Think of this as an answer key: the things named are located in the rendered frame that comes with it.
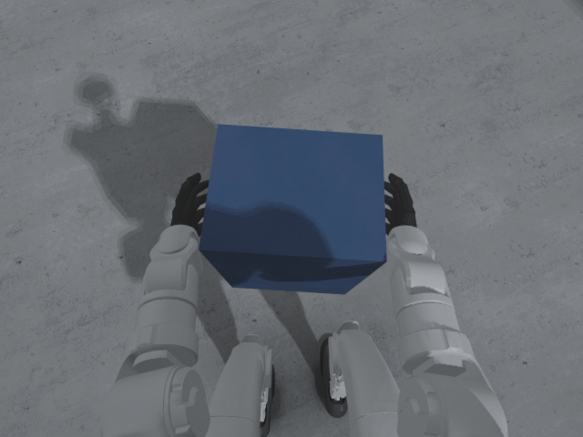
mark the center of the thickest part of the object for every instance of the robot left forearm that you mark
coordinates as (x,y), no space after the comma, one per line
(164,333)

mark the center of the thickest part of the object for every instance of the robot left thigh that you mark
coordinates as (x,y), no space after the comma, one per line
(235,404)

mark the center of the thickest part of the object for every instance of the right robot hand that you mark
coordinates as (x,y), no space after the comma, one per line
(402,210)

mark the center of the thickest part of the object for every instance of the carton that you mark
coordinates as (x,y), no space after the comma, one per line
(295,210)

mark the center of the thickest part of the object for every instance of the robot right forearm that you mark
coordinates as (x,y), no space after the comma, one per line
(430,338)

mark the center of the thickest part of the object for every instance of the robot left upper arm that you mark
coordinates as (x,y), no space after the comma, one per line
(168,402)

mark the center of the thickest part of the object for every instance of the right robot foot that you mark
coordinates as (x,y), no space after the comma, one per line
(335,407)

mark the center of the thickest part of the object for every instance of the left robot hand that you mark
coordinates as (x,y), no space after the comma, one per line
(187,203)

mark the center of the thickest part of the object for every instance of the robot right upper arm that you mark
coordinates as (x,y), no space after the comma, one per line
(434,405)

